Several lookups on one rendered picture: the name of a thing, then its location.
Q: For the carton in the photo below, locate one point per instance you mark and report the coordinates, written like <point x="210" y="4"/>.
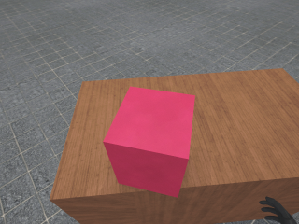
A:
<point x="148" y="142"/>

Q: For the pedestal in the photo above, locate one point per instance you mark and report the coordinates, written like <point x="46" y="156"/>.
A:
<point x="244" y="147"/>

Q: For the robot right hand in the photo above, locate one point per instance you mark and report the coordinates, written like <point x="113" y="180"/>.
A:
<point x="283" y="216"/>

